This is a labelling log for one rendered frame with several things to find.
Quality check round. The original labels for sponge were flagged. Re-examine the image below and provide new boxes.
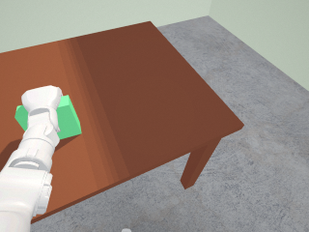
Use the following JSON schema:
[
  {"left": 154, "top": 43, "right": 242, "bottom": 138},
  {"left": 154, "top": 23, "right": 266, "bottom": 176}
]
[{"left": 14, "top": 95, "right": 82, "bottom": 140}]

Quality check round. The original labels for left robot hand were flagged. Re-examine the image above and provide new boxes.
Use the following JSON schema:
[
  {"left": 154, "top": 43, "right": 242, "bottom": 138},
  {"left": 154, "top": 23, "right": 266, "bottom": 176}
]
[{"left": 21, "top": 85, "right": 63, "bottom": 132}]

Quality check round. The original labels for table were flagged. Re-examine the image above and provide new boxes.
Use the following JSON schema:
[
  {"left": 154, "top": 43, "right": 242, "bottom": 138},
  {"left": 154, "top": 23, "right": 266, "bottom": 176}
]
[{"left": 0, "top": 21, "right": 244, "bottom": 224}]

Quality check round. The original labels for robot left upper arm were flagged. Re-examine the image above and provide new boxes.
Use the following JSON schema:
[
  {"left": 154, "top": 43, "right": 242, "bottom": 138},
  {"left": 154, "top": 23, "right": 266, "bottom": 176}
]
[{"left": 0, "top": 167, "right": 53, "bottom": 232}]

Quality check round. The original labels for left robot forearm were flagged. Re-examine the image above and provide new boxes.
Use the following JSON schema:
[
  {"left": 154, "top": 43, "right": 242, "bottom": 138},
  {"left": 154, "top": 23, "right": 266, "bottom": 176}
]
[{"left": 0, "top": 105, "right": 60, "bottom": 179}]

